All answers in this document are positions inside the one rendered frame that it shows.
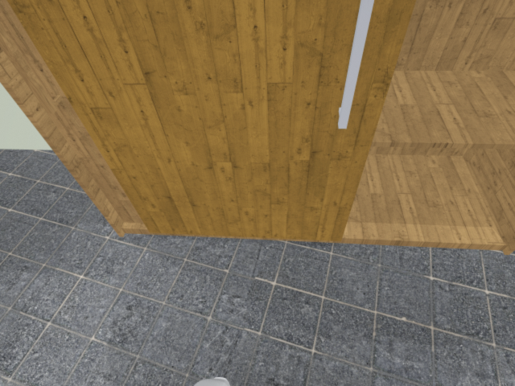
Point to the handle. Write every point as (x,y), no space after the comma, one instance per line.
(24,70)
(362,26)

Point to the wardrobe door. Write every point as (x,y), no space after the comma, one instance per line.
(66,119)
(220,117)

